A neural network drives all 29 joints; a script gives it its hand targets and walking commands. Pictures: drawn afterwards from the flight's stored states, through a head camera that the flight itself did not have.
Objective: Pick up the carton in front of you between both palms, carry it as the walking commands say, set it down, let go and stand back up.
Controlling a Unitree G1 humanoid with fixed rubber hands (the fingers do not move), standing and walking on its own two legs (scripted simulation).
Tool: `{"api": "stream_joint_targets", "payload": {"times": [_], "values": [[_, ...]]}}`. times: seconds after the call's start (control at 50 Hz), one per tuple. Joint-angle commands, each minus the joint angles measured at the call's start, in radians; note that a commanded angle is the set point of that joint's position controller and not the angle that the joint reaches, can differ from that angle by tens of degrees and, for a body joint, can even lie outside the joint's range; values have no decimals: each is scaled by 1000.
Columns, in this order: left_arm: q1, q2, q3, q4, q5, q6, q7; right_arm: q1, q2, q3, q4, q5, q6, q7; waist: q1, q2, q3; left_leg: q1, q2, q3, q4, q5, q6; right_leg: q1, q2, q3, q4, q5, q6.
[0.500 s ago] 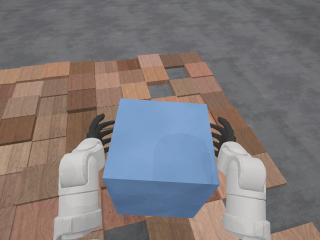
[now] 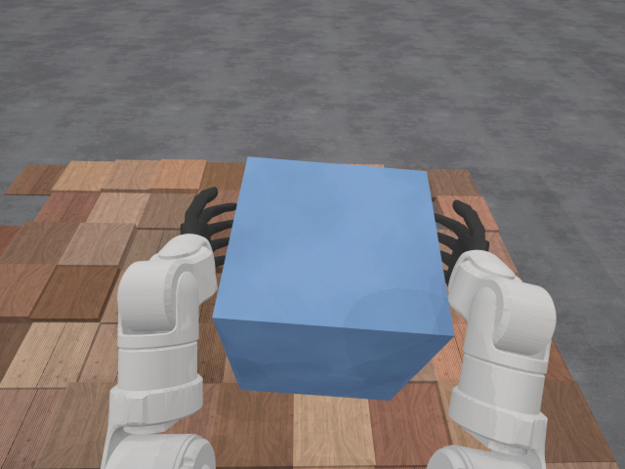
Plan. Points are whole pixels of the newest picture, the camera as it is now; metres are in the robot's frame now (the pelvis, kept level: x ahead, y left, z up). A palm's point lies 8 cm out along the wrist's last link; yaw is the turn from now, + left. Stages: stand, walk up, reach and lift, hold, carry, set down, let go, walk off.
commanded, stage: carry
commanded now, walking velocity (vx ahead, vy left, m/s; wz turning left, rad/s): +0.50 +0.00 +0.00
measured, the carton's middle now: (325, 289) +0.35 +0.03 +0.07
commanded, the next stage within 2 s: none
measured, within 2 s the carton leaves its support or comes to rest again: neither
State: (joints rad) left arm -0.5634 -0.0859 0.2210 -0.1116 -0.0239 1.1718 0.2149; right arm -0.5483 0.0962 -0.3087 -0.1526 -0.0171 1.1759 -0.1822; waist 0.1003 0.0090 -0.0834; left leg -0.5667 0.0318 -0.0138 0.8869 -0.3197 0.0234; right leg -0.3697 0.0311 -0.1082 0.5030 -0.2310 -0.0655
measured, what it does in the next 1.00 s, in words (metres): walks ahead: left foot, then right foot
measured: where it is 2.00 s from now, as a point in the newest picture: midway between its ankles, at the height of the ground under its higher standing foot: (308, 235)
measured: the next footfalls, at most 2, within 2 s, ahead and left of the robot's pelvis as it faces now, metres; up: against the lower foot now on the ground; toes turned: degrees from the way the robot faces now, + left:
left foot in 0.16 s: +0.25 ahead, +0.15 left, -0.02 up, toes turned +3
right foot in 0.54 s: +0.48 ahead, -0.01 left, -0.01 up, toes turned -6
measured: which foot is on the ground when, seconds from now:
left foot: up 0.00-0.14, down 0.16-0.52, up 0.54-0.94, down 0.96-1.00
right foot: down 0.00-0.22, up 0.24-0.52, down 0.54-0.98, up 1.00-1.00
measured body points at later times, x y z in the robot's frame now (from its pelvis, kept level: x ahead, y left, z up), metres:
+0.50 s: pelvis +0.30 +0.07 -0.03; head +0.35 +0.08 +0.42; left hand +0.65 +0.20 +0.05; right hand +0.63 -0.11 +0.05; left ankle +0.20 +0.15 -0.77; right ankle +0.41 -0.02 -0.72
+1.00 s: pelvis +0.66 +0.11 -0.04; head +0.65 +0.12 +0.41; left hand +1.02 +0.25 +0.12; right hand +1.01 -0.05 +0.12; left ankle +0.78 +0.17 -0.76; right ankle +0.44 +0.00 -0.71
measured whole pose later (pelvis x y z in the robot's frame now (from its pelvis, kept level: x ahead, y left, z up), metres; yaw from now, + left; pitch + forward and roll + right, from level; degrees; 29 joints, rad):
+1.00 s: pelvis +0.66 +0.11 -0.04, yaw -1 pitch +3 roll +0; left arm -0.62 -0.06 0.26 -0.07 -0.01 1.19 0.19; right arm -0.61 0.09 -0.29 -0.09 -0.02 1.19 -0.18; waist -0.01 -0.02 -0.09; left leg -0.51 -0.01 0.14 0.55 -0.12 0.10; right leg -0.08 -0.04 -0.08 0.83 -0.58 0.00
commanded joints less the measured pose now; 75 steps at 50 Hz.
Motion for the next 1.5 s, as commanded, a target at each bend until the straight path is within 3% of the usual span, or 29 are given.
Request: {"api": "stream_joint_targets", "payload": {"times": [0.0,0.16,0.18,0.22,0.28,0.44,0.5,0.52,0.54,0.56,0.58,0.6,0.68,0.78,0.84,0.92,0.94,0.96,0.98,1.0,1.04,1.06,1.12,1.24,1.32,1.4,1.44,1.46,1.48], "values": [[-644,-756,-606,-87,-258,-15,-82,-515,647,533,22,99,-3,14,-14,-107,-318,-50,35,0,-166,130,-22,300,-275,305,-166,108,-168],[-560,-849,-584,79,-171,-50,-108,-464,748,558,144,77,-35,59,-38,-76,-287,293,-38,156,-525,352,-2,252,-165,105,134,120,-18],[-561,-863,-587,86,-165,-56,-111,-460,756,553,164,70,-49,60,-95,20,-357,578,22,94,-453,384,52,85,-127,49,334,170,28],[-544,-896,-601,80,-166,-70,-109,-388,766,555,169,62,-70,60,-151,249,-451,926,268,-253,-385,572,122,-314,-65,26,692,-367,102],[-543,-920,-589,35,-138,-102,-94,-541,831,650,20,145,-119,69,-178,148,-426,955,340,-482,-482,247,251,-569,-77,70,828,-333,92],[-367,-792,-585,-78,-20,-192,-54,-479,831,812,-85,299,-206,109,-142,189,-317,627,145,-97,-603,272,145,-166,0,-74,199,-146,60],[-324,-740,-587,-91,-28,-193,-52,-450,783,811,-111,293,-204,105,7,125,-463,443,123,109,-191,752,82,423,85,-189,65,-22,3],[-294,-732,-596,-109,-46,-188,-58,-474,749,799,-137,276,-202,95,52,45,-519,250,92,105,39,532,65,663,-21,-14,62,-120,-16],[-328,-718,-611,-135,-67,-182,-60,-456,739,784,-147,253,-191,83,33,-184,-463,-28,-56,93,266,-92,28,709,-267,482,-76,-253,-113],[-341,-697,-626,-134,-86,-170,-60,-441,696,735,-125,220,-179,65,-38,-184,-368,-151,-96,-16,427,-154,45,595,-333,778,-185,35,-193],[-418,-678,-655,-174,-132,-158,-59,-407,662,687,-102,189,-166,43,-29,-157,-372,-194,-53,-44,541,-153,65,595,-396,706,-130,180,-259],[-436,-676,-675,-190,-181,-148,-59,-384,616,639,-105,161,-153,23,-24,-77,-341,-216,-23,-37,552,-129,65,549,-366,598,-95,345,-246],[-554,-666,-692,-221,-302,-109,-74,-392,543,553,-80,94,-106,-20,-38,-26,-302,-174,16,9,258,-84,18,426,-293,388,-140,302,-149],[-537,-639,-609,-122,-285,-47,-75,-422,532,541,-37,93,-39,-20,-16,-131,-255,-124,-12,101,-127,235,2,449,-209,164,-96,598,-112],[-533,-636,-556,-64,-242,-17,-69,-488,552,547,-20,118,-4,-10,-11,-133,-217,4,-35,143,-365,404,12,409,-171,93,-121,539,-64],[-578,-646,-513,-29,-187,14,-59,-563,577,548,12,154,24,4,-129,-137,-283,342,-70,201,-461,391,30,391,-177,8,112,683,6],[-595,-642,-500,-26,-172,21,-54,-562,580,540,24,154,27,5,-170,-62,-338,520,-55,189,-436,300,12,298,-146,-29,318,534,30],[-615,-643,-486,-26,-157,31,-47,-554,580,526,47,151,30,3,-180,106,-400,713,123,-53,-322,370,47,88,-111,-9,548,228,53],[-588,-653,-465,-25,-144,36,-40,-601,586,539,52,165,27,1,-161,312,-452,867,298,-490,-460,228,207,-210,43,52,783,-268,78],[-633,-641,-455,-34,-129,34,-33,-582,634,550,58,186,24,5,-173,263,-412,846,304,-570,-538,182,226,-313,29,120,862,-308,62],[-635,-733,-465,-20,-116,20,-37,-656,748,610,7,237,4,36,-174,82,-384,724,247,-423,-529,362,189,-290,-27,119,773,-222,45],[-631,-778,-475,-12,-111,5,-46,-701,798,643,-23,262,-11,53,-167,77,-381,679,229,-375,-530,399,167,-263,-41,119,717,-197,44],[-587,-847,-506,-10,-76,-40,-61,-726,883,706,-55,299,-53,89,-146,102,-429,693,214,-296,-548,345,151,-257,-57,109,586,-189,50],[-460,-837,-584,-39,-58,-98,-75,-561,862,737,-30,264,-102,105,-167,126,-427,855,204,-170,-493,714,163,-455,-73,47,516,-9,55],[-426,-797,-612,-66,-73,-106,-82,-471,804,728,-23,222,-115,93,-184,79,-322,885,170,-134,-495,717,178,-560,-76,23,445,52,54],[-413,-755,-598,-60,-70,-107,-78,-453,756,708,-11,190,-120,77,-179,109,-200,689,136,-64,-583,762,149,-325,-13,-87,152,32,26],[-434,-745,-598,-66,-87,-110,-71,-473,746,709,-30,197,-125,68,-114,162,-273,601,112,56,-402,1103,100,-36,63,-165,118,56,-12],[-428,-737,-597,-71,-99,-114,-66,-475,733,713,-42,204,-126,63,-61,153,-371,500,80,112,-214,1071,61,209,56,-106,81,93,-48],[-419,-714,-587,-91,-102,-121,-57,-504,722,719,-75,216,-125,57,-9,-6,-500,284,6,136,88,761,22,456,-140,258,8,-75,-148]]}}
